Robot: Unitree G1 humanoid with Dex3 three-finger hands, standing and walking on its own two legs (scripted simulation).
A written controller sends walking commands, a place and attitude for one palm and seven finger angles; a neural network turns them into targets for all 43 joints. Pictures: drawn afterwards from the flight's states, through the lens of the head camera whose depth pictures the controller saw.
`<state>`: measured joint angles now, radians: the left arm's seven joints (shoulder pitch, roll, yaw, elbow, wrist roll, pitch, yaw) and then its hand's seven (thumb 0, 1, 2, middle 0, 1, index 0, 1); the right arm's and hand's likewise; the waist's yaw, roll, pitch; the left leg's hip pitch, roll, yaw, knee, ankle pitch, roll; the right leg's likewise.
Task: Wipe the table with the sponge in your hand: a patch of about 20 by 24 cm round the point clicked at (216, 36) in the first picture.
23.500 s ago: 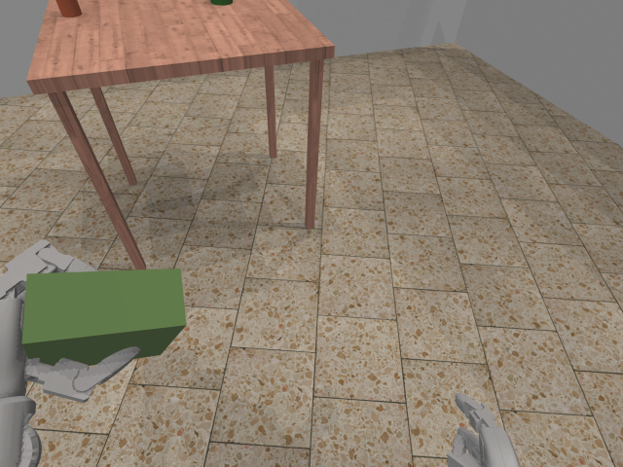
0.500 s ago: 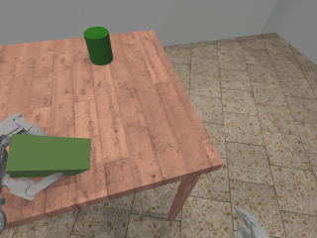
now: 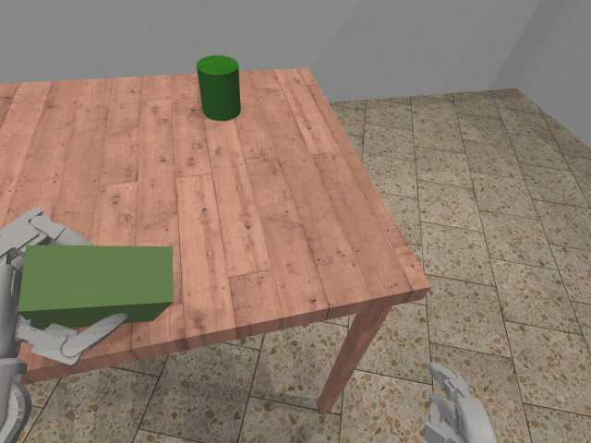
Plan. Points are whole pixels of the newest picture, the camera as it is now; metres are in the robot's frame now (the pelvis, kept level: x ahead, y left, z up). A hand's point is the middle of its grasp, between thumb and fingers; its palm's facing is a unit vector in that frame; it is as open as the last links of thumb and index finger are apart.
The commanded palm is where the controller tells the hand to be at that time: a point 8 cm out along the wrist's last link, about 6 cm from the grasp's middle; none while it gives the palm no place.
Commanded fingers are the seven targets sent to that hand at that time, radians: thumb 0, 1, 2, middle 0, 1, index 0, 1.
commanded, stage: come to a stop and stand still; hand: left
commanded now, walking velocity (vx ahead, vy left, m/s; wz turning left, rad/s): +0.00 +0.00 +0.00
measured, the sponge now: (122, 289) +0.23 +0.22 +0.13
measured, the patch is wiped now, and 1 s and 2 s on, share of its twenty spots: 0.00 0.00 0.00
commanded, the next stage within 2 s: look again from close up in 0.40 s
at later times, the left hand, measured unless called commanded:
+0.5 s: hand (56, 296) +0.20 +0.26 +0.16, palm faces +0.35 -0.87 -0.34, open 9.8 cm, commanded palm +0.14 +0.29 +0.18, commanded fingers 0.00 0.10 1.30 -1.20 -1.60 -1.20 -1.60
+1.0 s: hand (68, 288) +0.21 +0.25 +0.17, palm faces +0.36 -0.87 -0.33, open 9.8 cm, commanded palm +0.16 +0.28 +0.18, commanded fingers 0.00 0.10 1.30 -1.20 -1.60 -1.20 -1.60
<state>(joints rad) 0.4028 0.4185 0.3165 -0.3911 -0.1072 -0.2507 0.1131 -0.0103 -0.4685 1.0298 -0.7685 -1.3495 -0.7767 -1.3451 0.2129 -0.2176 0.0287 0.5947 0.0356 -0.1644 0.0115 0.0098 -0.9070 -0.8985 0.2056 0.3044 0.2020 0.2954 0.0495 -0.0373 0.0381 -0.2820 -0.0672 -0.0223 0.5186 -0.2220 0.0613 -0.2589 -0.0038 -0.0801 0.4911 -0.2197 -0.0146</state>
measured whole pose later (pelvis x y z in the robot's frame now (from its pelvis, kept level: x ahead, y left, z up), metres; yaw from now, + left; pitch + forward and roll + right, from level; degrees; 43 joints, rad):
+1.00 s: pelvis +0.00 +0.00 +0.00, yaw -1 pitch -1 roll -1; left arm 0.46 0.41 0.33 -0.47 -0.12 -0.21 0.12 -0.01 -0.47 1.03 -0.77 -1.35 -0.77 -1.35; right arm 0.18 -0.20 0.01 0.61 0.04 -0.14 -0.01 0.01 -0.91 -0.90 0.21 0.30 0.20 0.30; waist 0.04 -0.02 0.05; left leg -0.26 -0.07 -0.01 0.48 -0.20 0.06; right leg -0.24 0.00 -0.07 0.44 -0.19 -0.01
